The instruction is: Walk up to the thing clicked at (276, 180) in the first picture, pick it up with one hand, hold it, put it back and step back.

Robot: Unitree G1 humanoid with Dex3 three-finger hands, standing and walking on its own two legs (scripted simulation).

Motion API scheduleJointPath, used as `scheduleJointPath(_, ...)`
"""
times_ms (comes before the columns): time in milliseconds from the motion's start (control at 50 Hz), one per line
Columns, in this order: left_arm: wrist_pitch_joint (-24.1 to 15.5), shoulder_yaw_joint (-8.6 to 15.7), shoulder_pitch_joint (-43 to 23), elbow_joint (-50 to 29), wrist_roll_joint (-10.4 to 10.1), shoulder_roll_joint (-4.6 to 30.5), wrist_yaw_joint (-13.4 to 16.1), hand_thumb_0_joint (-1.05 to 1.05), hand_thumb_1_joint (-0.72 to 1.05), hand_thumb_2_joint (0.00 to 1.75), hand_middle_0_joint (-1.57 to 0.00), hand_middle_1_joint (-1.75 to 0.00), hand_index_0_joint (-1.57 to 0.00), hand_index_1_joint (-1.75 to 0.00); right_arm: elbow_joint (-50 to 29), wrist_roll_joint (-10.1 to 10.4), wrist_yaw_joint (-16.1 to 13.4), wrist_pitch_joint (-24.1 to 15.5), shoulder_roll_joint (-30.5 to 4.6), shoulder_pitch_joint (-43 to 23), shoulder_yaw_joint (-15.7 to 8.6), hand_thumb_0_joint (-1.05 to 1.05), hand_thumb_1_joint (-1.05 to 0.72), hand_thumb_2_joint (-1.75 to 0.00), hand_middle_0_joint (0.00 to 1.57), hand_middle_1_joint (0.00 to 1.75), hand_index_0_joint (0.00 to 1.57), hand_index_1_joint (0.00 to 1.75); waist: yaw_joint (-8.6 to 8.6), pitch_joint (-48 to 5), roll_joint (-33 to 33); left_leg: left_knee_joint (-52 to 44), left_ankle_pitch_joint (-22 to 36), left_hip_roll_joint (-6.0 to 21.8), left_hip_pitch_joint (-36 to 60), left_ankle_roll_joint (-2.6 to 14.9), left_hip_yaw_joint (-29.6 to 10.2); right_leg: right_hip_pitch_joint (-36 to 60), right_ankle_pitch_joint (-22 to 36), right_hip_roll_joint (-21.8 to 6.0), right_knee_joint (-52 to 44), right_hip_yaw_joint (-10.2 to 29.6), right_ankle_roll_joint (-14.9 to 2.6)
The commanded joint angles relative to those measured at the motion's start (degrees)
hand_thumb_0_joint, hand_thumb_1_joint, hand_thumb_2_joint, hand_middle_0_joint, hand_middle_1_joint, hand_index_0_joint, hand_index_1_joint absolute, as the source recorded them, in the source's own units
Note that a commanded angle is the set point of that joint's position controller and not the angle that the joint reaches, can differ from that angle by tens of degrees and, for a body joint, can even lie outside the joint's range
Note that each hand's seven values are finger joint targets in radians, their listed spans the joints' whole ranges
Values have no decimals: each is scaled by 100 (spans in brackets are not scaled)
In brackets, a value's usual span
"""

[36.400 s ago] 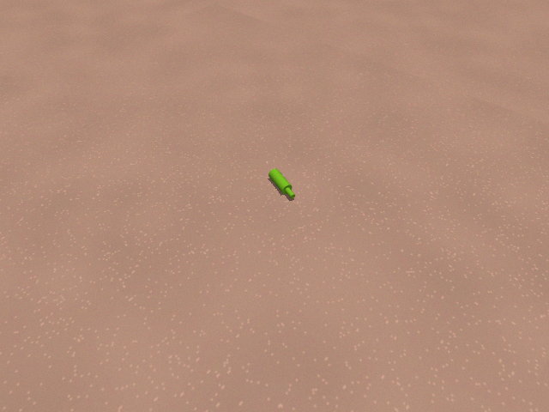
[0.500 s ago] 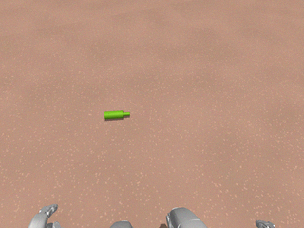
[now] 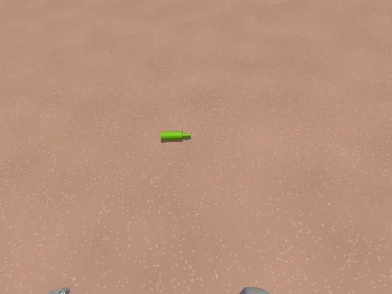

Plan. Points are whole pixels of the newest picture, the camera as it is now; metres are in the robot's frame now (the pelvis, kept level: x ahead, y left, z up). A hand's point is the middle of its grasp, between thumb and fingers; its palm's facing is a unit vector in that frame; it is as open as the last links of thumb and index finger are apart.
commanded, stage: step back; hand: left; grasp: from above
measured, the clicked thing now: (176, 135) +1.09 +0.21 -0.73
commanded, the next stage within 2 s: stand in 0.84 s
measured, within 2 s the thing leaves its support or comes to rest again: neither
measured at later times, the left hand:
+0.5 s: hand out of the picture +0.07 +0.27 -0.14, palm faces +0.02 -0.93 -0.36, open 7.4 cm
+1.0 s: hand (93, 279) +0.16 +0.26 -0.13, palm faces -0.02 -0.94 -0.35, open 7.4 cm
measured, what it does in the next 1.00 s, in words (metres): stands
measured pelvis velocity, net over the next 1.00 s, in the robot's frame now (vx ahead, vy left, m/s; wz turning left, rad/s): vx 0.05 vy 0.01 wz -0.01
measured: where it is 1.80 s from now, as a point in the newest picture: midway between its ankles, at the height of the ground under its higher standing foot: outside the picture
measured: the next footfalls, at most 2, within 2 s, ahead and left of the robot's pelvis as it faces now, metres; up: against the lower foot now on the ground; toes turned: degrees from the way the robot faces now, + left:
none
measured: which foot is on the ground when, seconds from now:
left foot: down 0.00-1.00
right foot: down 0.00-1.00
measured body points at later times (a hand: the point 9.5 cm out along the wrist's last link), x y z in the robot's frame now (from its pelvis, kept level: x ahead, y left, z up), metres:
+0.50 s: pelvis +0.01 +0.01 +0.01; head +0.03 +0.01 +0.46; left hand +0.07 +0.32 -0.12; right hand +0.09 -0.31 -0.11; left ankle +0.02 +0.13 -0.72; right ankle +0.02 -0.13 -0.72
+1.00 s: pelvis +0.05 +0.01 +0.02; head +0.07 +0.01 +0.47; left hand +0.16 +0.31 -0.10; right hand +0.15 -0.28 -0.11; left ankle +0.02 +0.13 -0.72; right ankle +0.03 -0.12 -0.72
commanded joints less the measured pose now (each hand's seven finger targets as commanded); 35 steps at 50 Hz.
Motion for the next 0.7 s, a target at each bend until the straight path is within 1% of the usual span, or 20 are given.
scheduleJointPath(0,-74,137,-163,-335,-137,855,38,0,90,90,-20,-30,-20,-30,-555,-122,-73,-384,-1833,-114,-428,0,-90,-90,20,30,20,30,-248,-629,945,-2164,-1944,2233,623,1147,-3150,-1474,-1338,304,693,125,-53)
scheduleJointPath(20,-114,256,-535,-277,-77,1327,40,0,90,90,-20,-30,-20,-30,-549,-32,-39,-383,-1985,-351,-464,0,-90,-90,20,30,20,30,-368,-189,832,-2373,-2626,2464,-730,1513,-3168,-684,-1445,-14,1043,575,-70)
scheduleJointPath(80,-203,192,-105,-55,-147,1077,-106,0,90,90,-20,-30,-20,-30,-617,-80,-18,-445,-1200,-732,-222,0,-90,-90,20,30,20,30,-66,79,886,-1909,-1206,1322,-461,848,-1358,-388,-598,107,289,393,-145)
scheduleJointPath(140,-276,223,-95,152,-118,1012,-110,0,90,90,-20,-30,-20,-30,-479,-49,38,-382,-1311,-576,-288,0,-90,-90,20,30,20,30,-169,-54,915,-1660,-1209,1138,-855,719,-1083,602,-256,389,-767,-32,-71)
scheduleJointPath(180,-333,207,258,346,-75,959,-36,0,90,90,-20,-30,-20,-30,-542,17,54,-279,-1105,-664,-223,0,-90,-90,20,30,20,30,37,-290,704,-1052,-1393,953,-1143,500,-730,1437,135,533,-1546,-21,-143)
scheduleJointPath(200,-370,246,484,437,-31,1079,7,0,90,90,-20,-30,-20,-30,-577,43,41,-261,-940,-633,-172,0,-90,-90,20,30,20,30,118,-448,348,-416,-1241,755,-1386,375,-518,1844,97,252,-1776,501,-199)
scheduleJointPath(240,-427,394,381,389,24,1785,47,0,90,90,-20,-30,-20,-30,-562,51,1,-248,-819,-542,-157,0,-90,-90,20,30,20,30,180,-347,-805,1419,-1361,24,-1783,92,-237,1090,-2581,-1516,-3000,3122,-1030)
scheduleJointPath(260,-424,408,-96,230,40,1833,37,0,90,90,-20,-30,-20,-30,-417,8,-13,-251,-1081,-292,-260,0,-90,-90,20,30,20,30,-17,-47,-667,1700,-1315,298,-1440,55,-435,325,-3000,-1826,-3051,3371,-1330)
scheduleJointPath(280,-438,382,-408,101,11,1664,46,0,90,90,-20,-30,-20,-30,-347,45,15,-281,-1181,-49,-264,0,-90,-90,20,30,20,30,-193,69,-516,1491,-1054,503,-1244,70,-518,166,-2568,-1686,-2846,3022,-1311)
scheduleJointPath(360,-443,283,-357,226,-18,1419,29,0,90,90,-20,-30,-20,-30,-210,21,75,-345,-934,-71,-233,0,-90,-90,20,30,20,30,-152,-338,-697,678,-606,480,-744,58,-99,316,-1045,-1096,-2446,1732,-946)
scheduleJointPath(400,-399,227,-592,169,-50,1358,10,0,90,90,-20,-30,-20,-30,-98,8,64,-399,-826,186,-233,0,-90,-90,20,30,20,30,-339,-643,-718,-510,17,314,-91,85,186,372,40,-836,-1855,1121,-765)
scheduleJointPath(440,-366,81,-517,153,-99,1024,-6,0,90,90,-20,-30,-20,-30,-32,-52,-10,-461,-933,233,-309,0,-90,-90,20,30,20,30,-420,-995,-404,-1236,899,491,702,171,-216,259,1425,-503,-931,597,-423)
scheduleJointPath(460,-358,-2,-430,111,-159,776,-8,0,90,90,-20,-30,-20,-30,-59,-93,-52,-502,-1179,165,-355,0,-90,-90,20,30,20,30,-335,-1165,360,-1504,1441,1293,990,409,-1265,-89,1379,-86,-191,252,-189)
scheduleJointPath(480,-317,-30,-405,178,-227,698,4,0,90,90,-20,-30,-20,-30,-182,-63,-60,-508,-1393,-276,-347,0,-90,-90,20,30,20,30,-134,-963,613,-1548,1309,1837,793,778,-1918,-363,53,315,-293,-18,-26)
scheduleJointPath(500,-286,34,-420,323,-217,955,23,0,90,90,-20,-30,-20,-30,-187,-4,-36,-477,-1537,-465,-330,0,-90,-90,20,30,20,30,-154,-842,648,-1455,789,1945,6,1108,-1780,311,-881,209,-288,180,-68)
scheduleJointPath(540,-340,-13,-469,401,-182,945,6,0,90,90,-20,-30,-20,-30,-143,-18,-8,-418,-1310,-723,-250,0,-90,-90,20,30,20,30,-48,-612,564,-1267,1073,1471,-147,723,-1039,677,-209,202,-1184,150,-139)
scheduleJointPath(580,-410,26,-235,516,-180,1078,49,0,90,90,-20,-30,-20,-30,-174,48,-40,-436,-1079,-755,-152,0,-90,-90,20,30,20,30,-19,-858,541,-632,2663,994,-159,332,-404,1323,1946,-101,-1313,464,-194)
scheduleJointPath(600,-422,49,-174,559,-210,1144,75,0,90,90,-20,-30,-20,-30,-122,92,-54,-436,-1025,-655,-140,0,-90,-90,20,30,20,30,-45,-1056,457,-416,2860,836,-153,209,-239,1548,2471,-217,-1231,608,-270)
scheduleJointPath(640,-392,58,-429,557,-199,1244,82,0,90,90,-20,-30,-20,-30,-19,91,-67,-412,-995,-508,-151,0,-90,-90,20,30,20,30,-177,-1041,327,-631,2246,807,-122,194,-259,1440,2235,-340,-1060,674,-359)
scheduleJointPath(680,-353,-1,-647,500,-209,1112,84,0,90,90,-20,-30,-20,-30,81,75,-81,-412,-1087,-514,-185,0,-90,-90,20,30,20,30,-218,-1027,262,-756,2564,922,184,267,-363,1214,2154,-191,-1002,475,-301)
